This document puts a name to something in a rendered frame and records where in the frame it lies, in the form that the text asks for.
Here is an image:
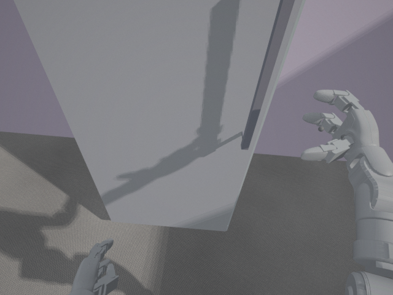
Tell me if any fridge door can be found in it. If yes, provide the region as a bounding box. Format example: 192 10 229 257
14 0 302 232

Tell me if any robot right forearm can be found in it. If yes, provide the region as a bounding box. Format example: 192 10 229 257
346 146 393 279

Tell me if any robot left hand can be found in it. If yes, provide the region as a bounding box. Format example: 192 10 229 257
71 238 119 295

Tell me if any handle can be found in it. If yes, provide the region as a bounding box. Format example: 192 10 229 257
241 0 295 150

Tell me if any robot right hand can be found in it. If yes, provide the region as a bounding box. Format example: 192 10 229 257
300 90 379 163

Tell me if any robot right upper arm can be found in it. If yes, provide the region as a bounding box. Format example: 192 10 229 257
345 271 393 295

